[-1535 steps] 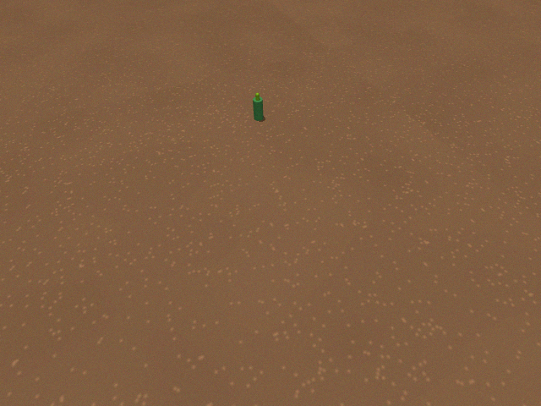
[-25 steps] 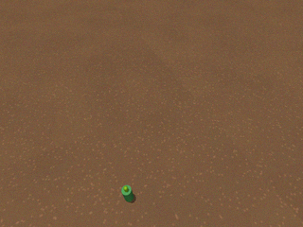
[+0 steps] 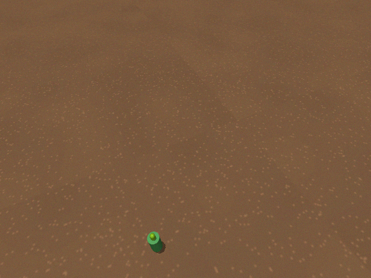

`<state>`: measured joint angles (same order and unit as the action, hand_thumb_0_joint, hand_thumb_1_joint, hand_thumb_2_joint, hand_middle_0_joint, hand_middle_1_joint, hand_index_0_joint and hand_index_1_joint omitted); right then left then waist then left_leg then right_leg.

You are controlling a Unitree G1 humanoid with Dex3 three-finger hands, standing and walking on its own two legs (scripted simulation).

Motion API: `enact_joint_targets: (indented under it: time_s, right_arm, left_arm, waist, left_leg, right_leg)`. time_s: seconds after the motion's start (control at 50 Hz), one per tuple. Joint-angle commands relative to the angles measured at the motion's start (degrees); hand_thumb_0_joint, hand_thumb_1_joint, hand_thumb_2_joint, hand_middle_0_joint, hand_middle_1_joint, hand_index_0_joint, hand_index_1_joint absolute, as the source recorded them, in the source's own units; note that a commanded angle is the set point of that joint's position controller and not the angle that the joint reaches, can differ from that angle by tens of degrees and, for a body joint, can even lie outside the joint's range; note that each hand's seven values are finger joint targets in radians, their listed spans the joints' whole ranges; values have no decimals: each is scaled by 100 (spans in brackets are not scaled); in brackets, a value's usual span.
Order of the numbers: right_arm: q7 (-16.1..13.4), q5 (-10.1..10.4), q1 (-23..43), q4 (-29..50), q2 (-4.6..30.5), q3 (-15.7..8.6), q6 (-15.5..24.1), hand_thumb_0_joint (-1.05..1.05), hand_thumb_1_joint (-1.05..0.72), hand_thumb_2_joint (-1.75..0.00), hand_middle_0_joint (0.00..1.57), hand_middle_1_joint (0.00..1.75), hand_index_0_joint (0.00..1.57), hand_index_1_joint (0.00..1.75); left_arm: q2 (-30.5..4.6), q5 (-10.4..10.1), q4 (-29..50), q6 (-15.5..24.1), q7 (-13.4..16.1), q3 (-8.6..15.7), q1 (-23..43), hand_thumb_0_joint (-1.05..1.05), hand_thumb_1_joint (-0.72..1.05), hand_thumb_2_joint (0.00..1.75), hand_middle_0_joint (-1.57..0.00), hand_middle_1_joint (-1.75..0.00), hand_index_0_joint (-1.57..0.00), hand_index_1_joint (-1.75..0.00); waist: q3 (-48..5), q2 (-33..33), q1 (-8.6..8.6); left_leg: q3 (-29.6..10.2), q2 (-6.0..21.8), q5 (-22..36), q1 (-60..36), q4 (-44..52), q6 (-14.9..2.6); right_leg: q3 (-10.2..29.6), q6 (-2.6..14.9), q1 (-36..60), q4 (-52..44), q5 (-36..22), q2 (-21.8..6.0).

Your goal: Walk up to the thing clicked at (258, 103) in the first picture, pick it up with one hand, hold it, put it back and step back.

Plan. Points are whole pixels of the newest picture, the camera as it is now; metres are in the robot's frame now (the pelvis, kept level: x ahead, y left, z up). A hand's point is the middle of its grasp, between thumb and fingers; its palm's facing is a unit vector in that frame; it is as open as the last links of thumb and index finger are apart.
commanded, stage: stand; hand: left
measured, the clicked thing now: (154, 240) +0.39 +0.20 -0.70
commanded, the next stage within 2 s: step back in 0.48 s
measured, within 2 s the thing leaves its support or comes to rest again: neither
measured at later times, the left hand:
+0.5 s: hand out of the picture +0.08 +0.24 -0.15, palm faces +0.00 -0.94 -0.34, open 7.4 cm
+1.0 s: hand out of the picture +0.06 +0.31 -0.18, palm faces -0.04 -0.94 -0.34, open 7.4 cm
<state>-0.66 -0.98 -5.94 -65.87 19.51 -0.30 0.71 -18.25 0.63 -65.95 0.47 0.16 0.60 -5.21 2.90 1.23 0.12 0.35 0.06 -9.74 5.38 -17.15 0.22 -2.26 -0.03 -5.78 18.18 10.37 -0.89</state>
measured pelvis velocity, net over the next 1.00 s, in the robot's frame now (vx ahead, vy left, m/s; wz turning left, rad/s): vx -0.08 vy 0.06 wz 0.00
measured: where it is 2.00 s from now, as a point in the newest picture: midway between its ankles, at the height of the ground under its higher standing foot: outside the picture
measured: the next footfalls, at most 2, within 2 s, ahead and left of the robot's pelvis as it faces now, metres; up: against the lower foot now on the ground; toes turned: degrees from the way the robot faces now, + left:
left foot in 0.80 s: -0.03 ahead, +0.14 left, +0.00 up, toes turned -1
right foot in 1.24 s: -0.11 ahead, -0.06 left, +0.00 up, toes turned +1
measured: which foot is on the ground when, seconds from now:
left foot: down 0.00-0.62, up 0.64-0.78, down 0.80-1.00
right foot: down 0.00-0.82, up 0.84-1.00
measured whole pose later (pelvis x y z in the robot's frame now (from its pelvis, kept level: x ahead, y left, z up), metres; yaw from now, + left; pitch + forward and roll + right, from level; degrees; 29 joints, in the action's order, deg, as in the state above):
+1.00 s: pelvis -0.08 +0.06 -0.01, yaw +0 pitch +0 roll -2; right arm -1.0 -1.7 -9.1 -54.3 20.0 -2.9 -2.0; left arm -22.2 0.1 -51.3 -3.9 1.3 3.3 -1.0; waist 11.3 -2.3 -2.0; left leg -0.3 -2.3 -15.8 15.8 -31.9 -3.8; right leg 9.3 1.3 -27.1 62.0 27.8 6.1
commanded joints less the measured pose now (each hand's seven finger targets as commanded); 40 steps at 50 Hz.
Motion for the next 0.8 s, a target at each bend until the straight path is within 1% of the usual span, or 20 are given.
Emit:
enact_joint_targets:
  time_s: [0.0,0.02,0.08,0.16,0.26,0.44,0.46,0.5,0.52,0.56,0.58,0.62,0.64,0.66,0.68,0.7,0.72,0.74,0.76,0.78]
  right_arm:
    - [-52,2,154,287,1138,-200,113,0,-90,-90,20,30,20,30]
    - [-54,6,191,306,1131,-200,116,0,-90,-90,20,30,20,30]
    - [-55,-4,172,288,1111,-181,104,0,-90,-90,20,30,20,30]
    - [-51,-9,236,310,1147,-202,103,0,-90,-90,20,30,20,30]
    - [-45,6,238,320,1130,-207,95,0,-90,-90,20,30,20,30]
    - [-34,6,234,329,1125,-199,98,0,-90,-90,20,30,20,30]
    - [10,70,439,487,1497,-335,0,0,-90,-90,20,30,20,30]
    - [20,129,269,610,1349,-342,-56,0,-90,-90,20,30,20,30]
    - [25,155,183,665,1318,-354,-68,0,-90,-90,20,30,20,30]
    - [45,140,97,783,1276,-398,-133,0,-90,-90,20,30,20,30]
    - [52,138,35,811,1270,-419,-172,0,-90,-90,20,30,20,30]
    - [76,95,-166,911,1257,-473,-264,0,-90,-90,20,30,20,30]
    - [101,65,-273,990,1284,-498,-310,0,-90,-90,20,30,20,30]
    - [114,75,-396,1037,1244,-509,-329,0,-90,-90,20,30,20,30]
    - [129,88,-520,1070,1303,-544,-325,0,-90,-90,20,30,20,30]
    - [126,103,-584,1082,1289,-557,-299,0,-90,-90,20,30,20,30]
    - [114,102,-549,1098,1261,-553,-259,0,-90,-90,20,30,20,30]
    - [98,74,-585,1126,1253,-546,-211,0,-90,-90,20,30,20,30]
    - [60,-8,-529,1202,1425,-601,-170,0,-90,-90,20,30,20,30]
    - [39,-62,-467,1246,1781,-675,-138,0,-90,-90,20,30,20,30]
  left_arm:
    - [-1204,13,294,139,106,225,163,0,90,90,-20,-30,-20,-30]
    - [-1178,18,294,144,101,218,154,0,90,90,-20,-30,-20,-30]
    - [-1212,6,279,144,103,229,187,0,90,90,-20,-30,-20,-30]
    - [-1213,8,312,140,100,227,216,0,90,90,-20,-30,-20,-30]
    - [-1238,6,324,162,104,226,223,0,90,90,-20,-30,-20,-30]
    - [-1264,7,353,153,90,228,216,0,90,90,-20,-30,-20,-30]
    - [-1694,-90,443,96,106,504,172,0,90,90,-20,-30,-20,-30]
    - [-1634,-113,590,60,134,536,36,0,90,90,-20,-30,-20,-30]
    - [-1643,-106,683,58,136,552,50,0,90,90,-20,-30,-20,-30]
    - [-1680,-78,892,22,131,594,195,0,90,90,-20,-30,-20,-30]
    - [-1754,-56,998,-6,132,617,308,0,90,90,-20,-30,-20,-30]
    - [-1828,34,1267,-39,139,642,578,0,90,90,-20,-30,-20,-30]
    - [-1867,91,1381,-54,138,660,651,0,90,90,-20,-30,-20,-30]
    - [-1834,119,1439,-67,142,666,713,0,90,90,-20,-30,-20,-30]
    - [-1838,126,1543,-80,137,659,849,0,90,90,-20,-30,-20,-30]
    - [-1745,119,1603,-92,136,627,892,0,90,90,-20,-30,-20,-30]
    - [-1656,100,1617,-123,125,590,782,0,90,90,-20,-30,-20,-30]
    - [-1618,63,1635,-160,115,578,680,0,90,90,-20,-30,-20,-30]
    - [-1503,5,1717,-206,101,547,654,0,90,90,-20,-30,-20,-30]
    - [-1301,-66,1801,-229,112,535,645,0,90,90,-20,-30,-20,-30]
  waist:
    - [-581,-149,11]
    - [-621,-172,11]
    - [-507,-188,-3]
    - [-497,-156,5]
    - [-565,-159,-9]
    - [-417,-130,-5]
    - [152,-179,-3]
    - [-123,-261,-38]
    - [-379,-320,-72]
    - [-622,-498,-131]
    - [-661,-670,-111]
    - [-673,-1068,-149]
    - [-643,-1183,-155]
    - [-605,-1217,-216]
    - [-595,-1289,-274]
    - [-614,-1202,-289]
    - [-620,-1055,-225]
    - [-618,-769,-220]
    - [-635,-152,-222]
    - [-692,713,-179]
  left_leg:
    - [-550,762,1218,-149,148,-137]
    - [-521,773,1372,-221,95,-146]
    - [-523,751,1132,-159,178,-129]
    - [-521,763,1141,-194,187,-106]
    - [-485,777,1203,-180,146,-121]
    - [-529,758,958,-80,272,-85]
    - [-551,668,1746,353,-425,-251]
    - [-381,531,1728,389,-819,-274]
    - [-341,470,1729,380,-1062,-280]
    - [-205,234,1154,476,-1569,-243]
    - [-133,58,585,497,-1926,-208]
    - [-166,-193,-1307,708,-2809,-226]
    - [-314,-190,-1862,795,-3271,-283]
    - [-436,-92,-2030,962,-3225,-316]
    - [-484,-65,-1933,850,-3178,-349]
    - [-437,-52,-1627,859,-2809,-353]
    - [-258,-95,-1100,869,-2197,-307]
    - [-234,25,109,850,-1410,-261]
    - [-728,471,1529,732,-859,-365]
    - [-1659,1074,2815,410,-663,-654]
  right_leg:
    - [570,40,245,-213,-1241,-726]
    - [549,41,251,-183,-1422,-732]
    - [575,29,209,-248,-1211,-720]
    - [560,38,173,-275,-1147,-710]
    - [578,56,322,-272,-1355,-748]
    - [549,83,236,-309,-954,-710]
    - [631,145,-240,121,-1793,-672]
    - [631,299,-117,271,-2134,-761]
    - [700,432,-2,341,-2304,-842]
    - [977,730,-129,274,-2195,-1158]
    - [1211,939,-301,231,-2120,-1396]
    - [1535,1343,-578,245,-2120,-1879]
    - [1569,1480,-818,284,-1999,-2018]
    - [1454,1467,-767,370,-1913,-2014]
    - [1367,1377,-933,522,-1938,-1949]
    - [1191,1221,-834,765,-1946,-1755]
    - [994,1043,-694,1050,-1861,-1490]
    - [752,789,-566,1401,-1635,-1194]
    - [449,496,-702,2012,-1170,-703]
    - [255,257,-1243,2827,-139,105]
